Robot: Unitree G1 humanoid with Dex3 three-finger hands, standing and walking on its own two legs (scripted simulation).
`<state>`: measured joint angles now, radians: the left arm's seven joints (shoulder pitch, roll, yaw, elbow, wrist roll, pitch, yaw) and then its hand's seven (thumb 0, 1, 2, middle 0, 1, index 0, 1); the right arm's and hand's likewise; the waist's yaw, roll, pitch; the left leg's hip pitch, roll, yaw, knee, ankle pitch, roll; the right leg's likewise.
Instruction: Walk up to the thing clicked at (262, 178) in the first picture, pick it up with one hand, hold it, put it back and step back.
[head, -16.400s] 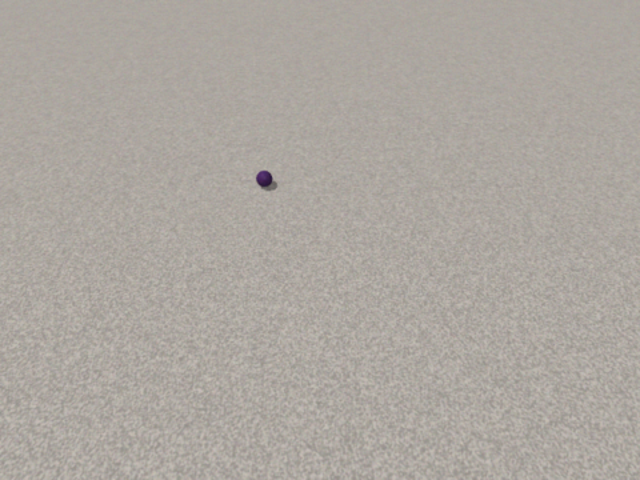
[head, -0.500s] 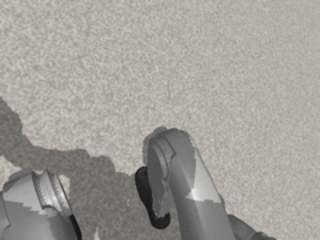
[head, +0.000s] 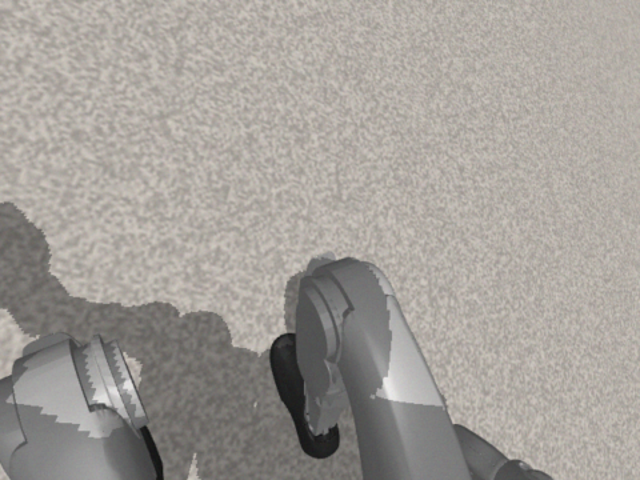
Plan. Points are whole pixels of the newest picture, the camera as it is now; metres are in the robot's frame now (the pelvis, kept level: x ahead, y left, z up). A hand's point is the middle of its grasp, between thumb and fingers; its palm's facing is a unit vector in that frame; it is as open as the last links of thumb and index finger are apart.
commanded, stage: close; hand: left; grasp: from above
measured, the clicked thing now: out of the picture +0.42 +0.32 -0.26
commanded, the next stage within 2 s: settle in 0.54 s
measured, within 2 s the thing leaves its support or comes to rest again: leaves its support in 0.90 s
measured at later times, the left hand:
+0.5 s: hand out of the picture +0.40 +0.31 -0.24, palm faces -0.45 -0.17 -0.88, open 9.3 cm
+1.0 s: hand out of the picture +0.41 +0.32 -0.23, palm faces -0.40 -0.18 -0.90, open 9.3 cm
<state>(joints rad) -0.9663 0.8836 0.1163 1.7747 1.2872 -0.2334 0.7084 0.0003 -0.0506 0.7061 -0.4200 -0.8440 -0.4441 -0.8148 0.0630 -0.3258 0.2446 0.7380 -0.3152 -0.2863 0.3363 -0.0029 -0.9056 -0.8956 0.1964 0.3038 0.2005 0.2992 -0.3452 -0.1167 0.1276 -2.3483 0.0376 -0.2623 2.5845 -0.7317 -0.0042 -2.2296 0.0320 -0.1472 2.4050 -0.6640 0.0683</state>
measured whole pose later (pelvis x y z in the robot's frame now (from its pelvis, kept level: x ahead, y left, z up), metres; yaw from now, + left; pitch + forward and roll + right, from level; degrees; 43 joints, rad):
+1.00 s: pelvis +0.00 +0.00 +0.00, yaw +1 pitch +29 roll -13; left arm -0.90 0.82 0.16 1.63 1.26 -0.19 0.63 -0.02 0.02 0.60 -0.59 -0.71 -0.71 -0.71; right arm 0.11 -0.32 0.18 0.76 -0.29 -0.28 0.35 0.00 -0.92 -0.90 0.20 0.30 0.20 0.30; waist -0.32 -0.08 0.06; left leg -2.36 0.03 -0.25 2.57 -0.74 -0.01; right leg -2.25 0.02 -0.14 2.41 -0.68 0.06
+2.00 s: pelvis -0.01 -0.01 +0.08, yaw +8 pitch +34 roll -7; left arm -0.78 0.60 0.02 1.16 1.14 -0.13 0.21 -0.02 -0.01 0.63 -0.61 -0.69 -0.74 -0.70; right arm 0.19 -0.28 0.00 0.73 -0.07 -0.03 0.14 0.00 -0.93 -0.90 0.20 0.30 0.20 0.30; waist -0.16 0.04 -0.14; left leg -2.19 0.03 -0.11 2.25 -0.66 0.00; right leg -2.12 -0.02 -0.04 2.18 -0.66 0.04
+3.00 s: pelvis +0.03 +0.00 +0.38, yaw +12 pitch +16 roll -2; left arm -0.31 0.41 -0.17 0.77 0.99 0.03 0.11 -0.02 0.01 0.61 -0.58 -0.72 -0.72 -0.72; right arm 0.24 -0.24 -0.03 0.71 0.04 -0.02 -0.06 0.00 -0.92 -0.90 0.20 0.30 0.20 0.30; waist -0.06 0.03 -0.14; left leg -0.99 0.05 0.00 1.19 -0.49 0.00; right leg -0.96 -0.01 -0.01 1.15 -0.46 0.03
